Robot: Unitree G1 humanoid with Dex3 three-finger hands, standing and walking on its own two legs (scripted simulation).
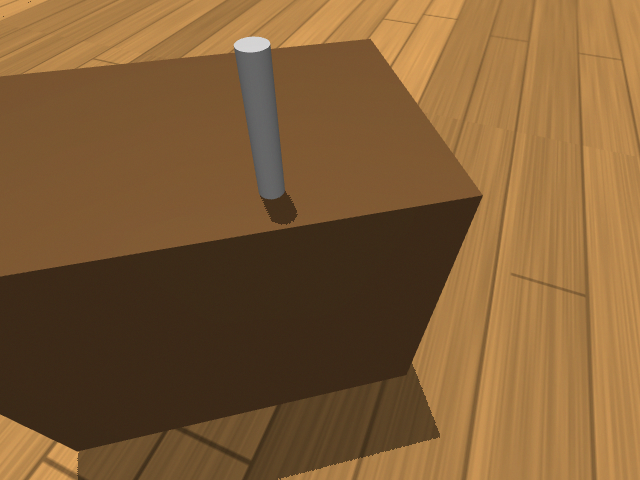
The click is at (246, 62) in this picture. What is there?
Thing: slim round
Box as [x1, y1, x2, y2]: [234, 37, 284, 198]
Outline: 245,37 239,39 234,43 234,49 258,190 260,195 265,198 275,198 283,193 284,185 269,41 264,38
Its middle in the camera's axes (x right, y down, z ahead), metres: -0.09 -0.16 +0.58
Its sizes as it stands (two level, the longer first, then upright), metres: 0.045 0.045 0.244
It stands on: a support 0.80 m high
